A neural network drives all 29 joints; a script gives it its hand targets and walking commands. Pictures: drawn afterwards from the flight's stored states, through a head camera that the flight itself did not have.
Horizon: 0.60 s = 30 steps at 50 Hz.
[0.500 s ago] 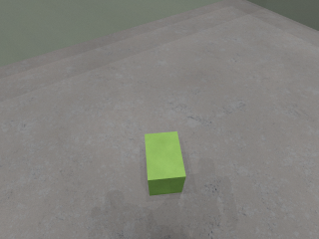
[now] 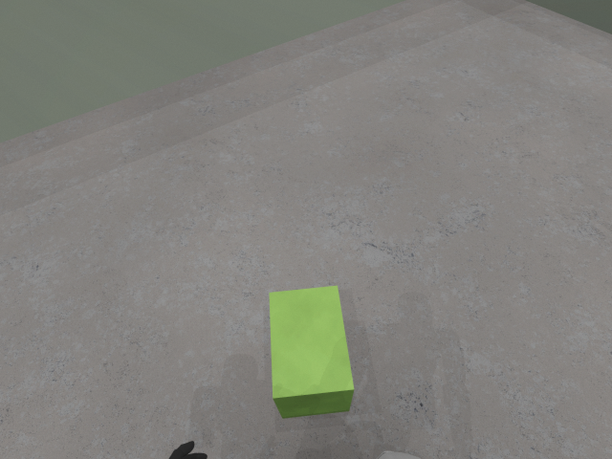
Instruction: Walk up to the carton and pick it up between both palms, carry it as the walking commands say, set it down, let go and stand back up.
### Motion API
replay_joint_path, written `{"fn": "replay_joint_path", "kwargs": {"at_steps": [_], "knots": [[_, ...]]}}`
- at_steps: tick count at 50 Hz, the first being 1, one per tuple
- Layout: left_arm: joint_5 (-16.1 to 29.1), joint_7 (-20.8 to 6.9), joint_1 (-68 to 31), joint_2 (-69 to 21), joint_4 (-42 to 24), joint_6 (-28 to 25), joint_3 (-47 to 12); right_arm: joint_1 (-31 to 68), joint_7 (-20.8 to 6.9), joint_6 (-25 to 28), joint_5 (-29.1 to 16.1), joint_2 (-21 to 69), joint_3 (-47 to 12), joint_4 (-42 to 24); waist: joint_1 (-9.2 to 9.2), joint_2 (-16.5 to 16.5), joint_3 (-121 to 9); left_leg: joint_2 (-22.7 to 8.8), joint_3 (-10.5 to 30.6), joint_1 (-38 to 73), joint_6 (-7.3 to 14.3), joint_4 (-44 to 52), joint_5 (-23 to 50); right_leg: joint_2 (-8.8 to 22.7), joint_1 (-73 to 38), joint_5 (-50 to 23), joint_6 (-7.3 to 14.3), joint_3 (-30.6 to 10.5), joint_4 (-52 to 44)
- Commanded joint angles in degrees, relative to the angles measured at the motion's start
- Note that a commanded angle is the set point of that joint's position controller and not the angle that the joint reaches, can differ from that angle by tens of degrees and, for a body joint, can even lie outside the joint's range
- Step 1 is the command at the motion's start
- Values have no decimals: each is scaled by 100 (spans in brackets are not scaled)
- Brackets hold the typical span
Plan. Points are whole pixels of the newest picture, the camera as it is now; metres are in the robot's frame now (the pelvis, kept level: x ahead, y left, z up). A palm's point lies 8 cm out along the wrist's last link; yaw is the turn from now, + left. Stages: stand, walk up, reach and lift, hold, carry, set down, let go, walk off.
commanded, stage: walk up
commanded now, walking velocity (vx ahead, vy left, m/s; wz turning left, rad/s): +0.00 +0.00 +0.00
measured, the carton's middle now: (309, 352) +0.45 +0.06 -0.64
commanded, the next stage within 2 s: stand in 1.08 s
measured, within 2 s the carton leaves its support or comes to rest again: neither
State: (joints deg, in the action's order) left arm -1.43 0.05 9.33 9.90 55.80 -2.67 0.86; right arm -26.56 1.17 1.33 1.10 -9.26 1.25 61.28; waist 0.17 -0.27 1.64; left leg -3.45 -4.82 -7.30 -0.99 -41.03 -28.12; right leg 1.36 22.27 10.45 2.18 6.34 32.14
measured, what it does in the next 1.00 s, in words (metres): steps on the spot: left foot, then right foot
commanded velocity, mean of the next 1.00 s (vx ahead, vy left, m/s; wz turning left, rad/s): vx -0.02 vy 0.04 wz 0.01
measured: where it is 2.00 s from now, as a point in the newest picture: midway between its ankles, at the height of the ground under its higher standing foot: outside the picture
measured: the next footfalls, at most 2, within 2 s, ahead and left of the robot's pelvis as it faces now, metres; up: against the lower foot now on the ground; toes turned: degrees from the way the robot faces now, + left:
left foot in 0.42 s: +0.08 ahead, +0.18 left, +0.00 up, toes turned -4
right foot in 0.80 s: +0.03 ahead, -0.06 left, +0.00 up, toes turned -1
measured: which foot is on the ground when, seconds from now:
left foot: up 0.00-0.40, down 0.42-1.00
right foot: down 0.00-0.42, up 0.44-0.78, down 0.80-1.00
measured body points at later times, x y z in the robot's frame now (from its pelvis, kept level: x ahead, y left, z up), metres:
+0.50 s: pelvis +0.03 +0.06 +0.01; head +0.07 +0.08 +0.45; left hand +0.07 +0.29 -0.16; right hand +0.08 -0.18 -0.14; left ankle +0.04 +0.17 -0.73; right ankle +0.03 -0.08 -0.70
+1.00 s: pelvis +0.01 +0.05 +0.01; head +0.04 +0.03 +0.46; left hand +0.03 +0.28 -0.14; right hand +0.06 -0.18 -0.15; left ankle +0.04 +0.17 -0.73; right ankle -0.01 -0.06 -0.73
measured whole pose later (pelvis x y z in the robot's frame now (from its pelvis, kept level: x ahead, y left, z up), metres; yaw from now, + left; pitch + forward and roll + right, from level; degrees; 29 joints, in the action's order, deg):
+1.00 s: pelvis +0.01 +0.05 +0.01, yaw +3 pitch +2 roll +2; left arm -1.0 1.9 12.5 9.6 63.5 -0.3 1.1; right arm -12.7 1.3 -0.7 1.1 -9.3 1.2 60.3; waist 0.3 -0.3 0.7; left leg 0.0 -5.1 -16.1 1.4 -23.9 -9.4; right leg 2.4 12.9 18.0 0.4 3.7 29.3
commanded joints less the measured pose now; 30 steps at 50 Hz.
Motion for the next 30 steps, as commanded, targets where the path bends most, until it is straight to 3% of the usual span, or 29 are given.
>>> {"fn": "replay_joint_path", "kwargs": {"at_steps": [1, 2, 3, 4, 5, 6, 7, 8, 10, 11, 12, 13, 14, 15, 16, 17, 18, 19, 20, 21, 22, 23, 24, 26, 27, 28, 29, 30], "knots": [[115, 166, 941, 709, 55, -27, 95, -170, 59, -107, -8, -152, 149, -196, -100, 758, -296, 108, 545, -1153, 22, -1240, -606, 1818, -1471, -5299, 872, -1588, -1081], [54, 132, 831, 867, 8, -26, 167, -296, -15, -154, 51, -298, 216, -227, -48, 820, -404, 67, 459, -1242, 98, -1233, -413, 1622, -1294, -1780, 723, -1594, -1496], [8, 202, 807, 1009, 28, 106, 259, -99, -22, -304, 83, -464, 206, -138, -144, 445, -39, -1, 485, -1396, -34, -1592, -11, 1852, -1114, -669, 562, -2026, -1759], [37, 269, 385, 687, -85, 100, 64, 82, 5, -310, -4, -222, 105, -161, 18, 957, 278, -25, 470, -1443, -100, -1293, 138, 1684, -874, -1943, 629, -1561, -1863], [23, 341, 894, 1129, 3, 132, 300, 137, 30, -467, 75, -593, 312, -99, -151, 288, 241, 83, 592, -1708, -185, -1752, 73, 2171, -1087, -2776, 590, -2112, -1464], [29, 369, 1135, 1114, 39, 163, 299, 275, 80, -539, 57, -587, 315, -183, -179, 122, 297, -45, 664, -1850, -229, -2095, -41, 2434, -949, -3043, 867, -2253, -1432], [46, 369, 1055, 1118, 97, 171, 283, 374, 93, -580, 78, -647, 321, -178, -205, 229, 200, -76, 576, -1840, -255, -2288, 11, 2382, -875, -2779, 1016, -2050, -1502], [42, 355, 827, 1135, 53, 191, 258, 478, 64, -582, 28, -693, 325, -204, -101, 156, -27, -82, 521, -1789, -203, -2309, 103, 2251, -768, -2287, 1026, -1870, -1547], [29, 342, 758, 1184, -98, 226, 233, 782, 14, -618, -7, -650, 320, -341, -169, 580, -30, -105, 524, -1889, -198, -2169, 400, 2035, -724, -1285, 871, -1668, -1675], [-9, 343, 748, 1174, -97, 198, 248, 1035, 4, -616, -4, -752, 327, -399, -190, 594, -11, -94, 492, -1972, -207, -1977, 460, 1931, -820, -1471, 852, -1627, -1584], [-33, 372, 758, 1206, -49, 203, 250, 1241, 20, -631, 17, -673, 287, -454, -233, 557, 20, -88, 434, -2023, -208, -1594, 491, 1894, -802, -1179, 897, -1604, -1584], [-26, 366, 1016, 1204, -42, 228, 268, 1283, 14, -646, 13, -589, 277, -478, -345, 518, -29, -112, 464, -1984, -234, -1460, 385, 1935, -910, -878, 834, -1678, -1630], [-38, 388, 973, 1179, -35, 235, 273, 1496, -1, -610, -11, -641, 271, -550, -340, 433, 27, -153, 433, -2234, -191, -1242, 332, 2099, -1194, -1140, 894, -1783, -1661], [-62, 368, 792, 1298, -112, 268, 303, 1540, -37, -611, -14, -729, 244, -554, -247, 766, -28, -189, 393, -1967, -204, -1079, 369, 2031, -980, -1052, 920, -1595, -1601], [-52, 385, 722, 1220, -17, 242, 353, 1496, 16, -550, 28, -634, 225, -482, -170, 636, -57, -156, 428, -1750, -166, -568, 377, 1981, -1009, -1049, 847, -1654, -1489], [-35, 339, 434, 1112, -64, 235, 339, 1320, -11, -469, -12, -492, 182, -447, -22, 936, -285, -59, 393, -1184, -78, -13, 476, 1605, -915, -983, 711, -1356, -1320], [25, 273, 244, 826, 84, 283, 205, 935, 2, -295, -17, -269, 42, -278, 259, 1249, -517, 76, 106, -395, -47, 932, 1329, 1097, -714, -929, 492, -742, -962], [55, 257, 258, 771, 28, 333, 210, 789, 26, -197, -23, -447, 115, -145, 354, 939, -500, 79, 50, -21, -90, 1969, 2216, 859, -639, -820, 261, -583, -573], [86, 234, 503, 618, 80, 374, 253, 813, 36, -142, 18, -629, 230, -42, 218, 365, -520, -353, 422, 244, -57, 2190, 2555, 702, -345, -236, 32, -392, -200], [98, 199, 719, 196, -75, 365, 186, 631, 63, -104, 120, -1179, 367, -93, 131, -1530, -572, -1707, 1983, 290, 131, 2823, 3524, 315, 216, 1464, -243, -53, 728], [61, 214, 560, 430, -104, 484, 234, 820, 40, -76, 114, -1475, 413, -171, 44, -1405, -234, -1979, 2178, -305, 526, 2767, 4278, 238, 348, 2175, -332, -318, 1460], [110, 235, 399, 786, -68, 606, 334, 996, 63, -96, 45, -1511, 417, -182, -20, -1035, -151, -1907, 1625, -671, 784, 2397, 4865, 154, 195, 2372, -310, -493, 2318], [121, 201, 585, 852, -19, 683, 389, 1191, 81, -105, 47, -1270, 350, -257, -131, -907, -112, -1772, 1225, -752, 950, 2169, 5360, 9, 216, 2248, -328, -583, 2995], [119, 193, 664, 657, -28, 624, 341, 1265, 150, -41, 83, -1092, 277, -466, -116, -943, -525, -1634, 935, 204, 1012, 1689, 6684, 48, 794, 2131, -393, -577, 3249], [91, 218, 528, 593, 14, 640, 311, 1068, 148, -22, 57, -1027, 236, -454, -10, -685, -699, -1617, 991, 432, 1015, 1572, 6931, 47, 904, 2099, -406, -641, 3330], [109, 222, 390, 575, -49, 626, 316, 1012, 156, -1, 59, -963, 236, -455, 34, -582, -892, -1574, 1101, 507, 1059, 1547, 6697, 35, 901, 2069, -375, -703, 3342], [106, 225, 439, 517, 10, 625, 277, 1024, 153, -16, 92, -886, 204, -465, -8, -723, -978, -1523, 1075, 444, 1121, 1666, 6116, -10, 598, 1967, -332, -730, 3052], [99, 178, 537, 228, 129, 603, 169, 964, 135, 4, 80, -718, 83, -375, 25, -596, -1233, -1221, 969, 453, 905, 2202, 3606, 36, 127, 1533, -250, -679, 2185]]}}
